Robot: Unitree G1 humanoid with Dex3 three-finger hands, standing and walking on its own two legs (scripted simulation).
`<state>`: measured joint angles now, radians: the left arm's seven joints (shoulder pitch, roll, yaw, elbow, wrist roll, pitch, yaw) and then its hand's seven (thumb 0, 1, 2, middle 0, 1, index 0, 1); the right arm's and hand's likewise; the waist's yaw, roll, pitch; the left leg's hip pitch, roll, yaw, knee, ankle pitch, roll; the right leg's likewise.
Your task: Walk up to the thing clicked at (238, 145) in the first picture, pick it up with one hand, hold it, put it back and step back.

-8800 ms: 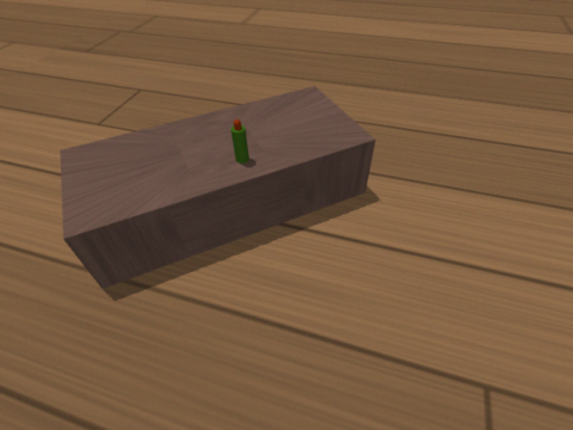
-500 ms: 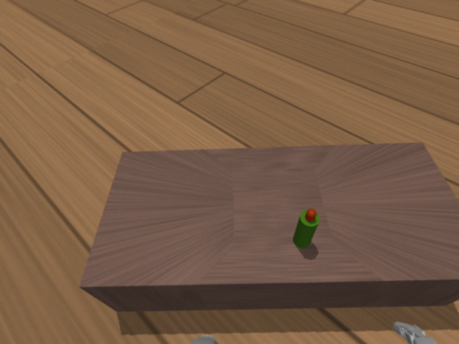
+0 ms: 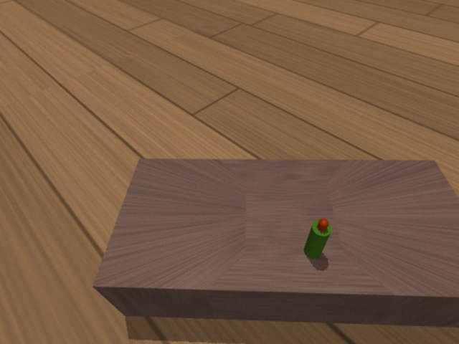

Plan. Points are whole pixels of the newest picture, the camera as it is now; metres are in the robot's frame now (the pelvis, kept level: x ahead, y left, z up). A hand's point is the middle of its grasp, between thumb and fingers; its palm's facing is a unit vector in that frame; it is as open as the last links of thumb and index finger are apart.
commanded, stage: walk up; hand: right
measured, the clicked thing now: (318, 237) +0.51 -0.22 -0.32
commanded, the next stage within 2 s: stand in 1.20 s
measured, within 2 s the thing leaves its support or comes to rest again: neither
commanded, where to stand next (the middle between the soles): +0.06 +0.00 m, yaw -1 degrees
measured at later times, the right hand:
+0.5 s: hand out of the picture +0.08 -0.24 -0.13, palm faces -0.04 +0.94 -0.33, open 7.4 cm
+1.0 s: hand out of the picture +0.10 -0.24 -0.12, palm faces -0.03 +0.94 -0.34, open 7.4 cm
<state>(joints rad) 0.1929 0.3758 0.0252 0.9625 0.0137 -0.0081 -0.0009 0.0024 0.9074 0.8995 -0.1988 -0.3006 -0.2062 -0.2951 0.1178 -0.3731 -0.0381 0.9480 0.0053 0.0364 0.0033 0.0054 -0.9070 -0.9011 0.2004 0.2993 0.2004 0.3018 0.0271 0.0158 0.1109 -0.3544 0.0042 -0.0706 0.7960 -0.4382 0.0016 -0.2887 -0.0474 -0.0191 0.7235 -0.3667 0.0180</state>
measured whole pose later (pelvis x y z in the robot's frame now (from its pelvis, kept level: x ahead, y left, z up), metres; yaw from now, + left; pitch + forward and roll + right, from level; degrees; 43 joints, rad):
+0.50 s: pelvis -0.01 +0.00 +0.02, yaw +1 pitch -3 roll -1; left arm 0.11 0.37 0.01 1.10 0.00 -0.01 -0.02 0.00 0.91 0.90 -0.20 -0.30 -0.21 -0.30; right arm 0.09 -0.35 -0.01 1.09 0.00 0.01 0.02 0.00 -0.91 -0.90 0.20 0.30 0.20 0.30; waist 0.02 0.01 0.07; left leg -0.23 0.01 -0.07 0.47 -0.20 -0.03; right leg -0.20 -0.04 -0.02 0.45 -0.20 0.03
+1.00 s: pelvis +0.00 +0.01 +0.03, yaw +1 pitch -2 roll +0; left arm 0.08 0.35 0.02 1.13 0.00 -0.01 -0.02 0.00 0.91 0.90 -0.20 -0.30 -0.21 -0.30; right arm 0.07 -0.35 -0.01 1.13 0.00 0.00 0.01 0.00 -0.91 -0.90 0.20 0.30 0.20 0.30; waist 0.01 0.00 0.06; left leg -0.18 0.00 -0.07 0.38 -0.16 -0.02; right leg -0.15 -0.05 -0.02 0.36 -0.17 0.04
